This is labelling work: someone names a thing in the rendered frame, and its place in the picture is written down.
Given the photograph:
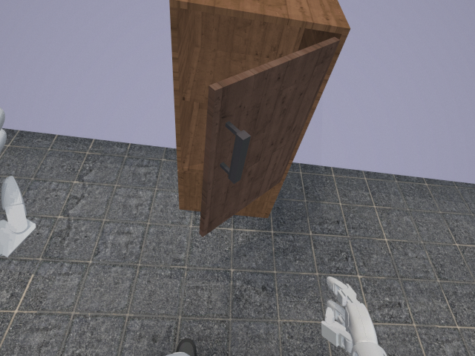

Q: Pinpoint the handle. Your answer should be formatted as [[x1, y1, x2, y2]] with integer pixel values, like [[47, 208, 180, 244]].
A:
[[220, 121, 251, 184]]

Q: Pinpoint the robot left hand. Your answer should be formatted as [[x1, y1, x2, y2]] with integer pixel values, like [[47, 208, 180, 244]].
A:
[[0, 108, 36, 257]]

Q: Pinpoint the cupboard door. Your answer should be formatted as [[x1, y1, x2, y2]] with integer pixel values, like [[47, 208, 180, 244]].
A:
[[200, 37, 340, 237]]

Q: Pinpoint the left robot foot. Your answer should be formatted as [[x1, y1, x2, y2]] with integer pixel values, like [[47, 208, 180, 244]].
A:
[[176, 338, 196, 356]]

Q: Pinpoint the robot right hand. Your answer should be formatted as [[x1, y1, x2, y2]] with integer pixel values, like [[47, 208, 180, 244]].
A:
[[321, 277, 378, 354]]

